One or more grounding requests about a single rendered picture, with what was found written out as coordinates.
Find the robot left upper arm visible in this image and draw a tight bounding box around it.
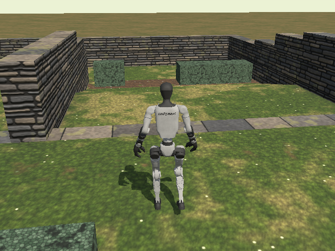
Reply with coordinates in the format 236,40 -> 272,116
141,105 -> 156,134

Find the right robot thigh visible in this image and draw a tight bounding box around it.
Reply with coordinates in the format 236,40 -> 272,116
174,145 -> 185,176

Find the robot right forearm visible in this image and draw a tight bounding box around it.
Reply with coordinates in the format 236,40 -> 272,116
187,126 -> 196,144

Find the humanoid robot torso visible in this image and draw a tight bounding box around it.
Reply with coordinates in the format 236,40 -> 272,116
155,103 -> 179,157

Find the robot left hand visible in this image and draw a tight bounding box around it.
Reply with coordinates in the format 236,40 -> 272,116
133,145 -> 145,158

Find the robot right hand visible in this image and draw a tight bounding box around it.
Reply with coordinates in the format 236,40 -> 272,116
185,142 -> 197,152

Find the robot left forearm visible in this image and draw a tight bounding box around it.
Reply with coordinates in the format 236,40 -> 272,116
135,126 -> 146,147

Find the robot right upper arm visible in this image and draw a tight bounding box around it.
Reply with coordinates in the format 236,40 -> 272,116
178,105 -> 192,133

